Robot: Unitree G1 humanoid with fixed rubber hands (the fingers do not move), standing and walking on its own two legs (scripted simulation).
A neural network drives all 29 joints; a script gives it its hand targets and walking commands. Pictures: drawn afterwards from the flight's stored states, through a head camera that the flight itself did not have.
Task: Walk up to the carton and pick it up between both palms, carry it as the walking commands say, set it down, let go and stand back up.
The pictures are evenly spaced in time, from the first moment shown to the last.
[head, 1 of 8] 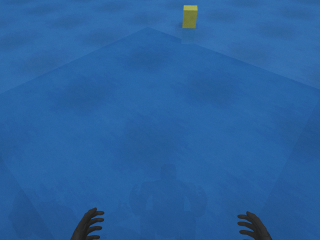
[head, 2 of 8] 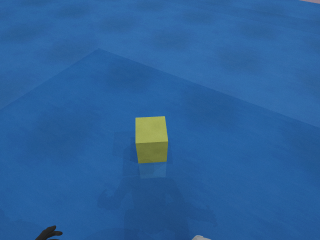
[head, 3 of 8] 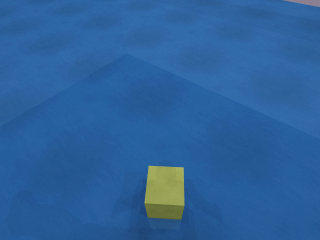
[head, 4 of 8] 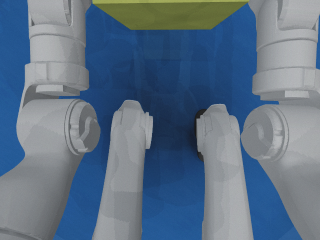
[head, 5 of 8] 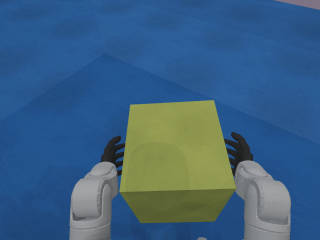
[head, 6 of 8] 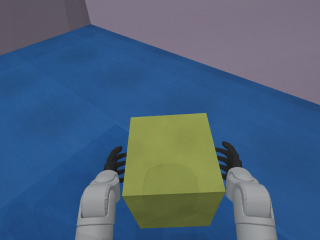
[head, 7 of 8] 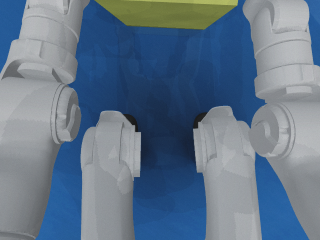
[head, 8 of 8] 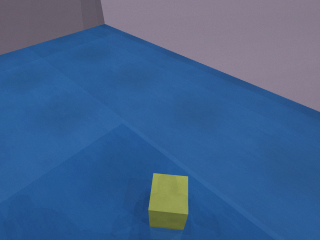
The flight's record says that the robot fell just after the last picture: no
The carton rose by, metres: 0.68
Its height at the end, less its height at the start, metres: +0.00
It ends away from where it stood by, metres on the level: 3.22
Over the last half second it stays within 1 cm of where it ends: yes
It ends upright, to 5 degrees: yes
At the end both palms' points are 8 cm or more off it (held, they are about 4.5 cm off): yes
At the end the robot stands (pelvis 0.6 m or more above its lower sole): yes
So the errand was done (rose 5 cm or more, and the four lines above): yes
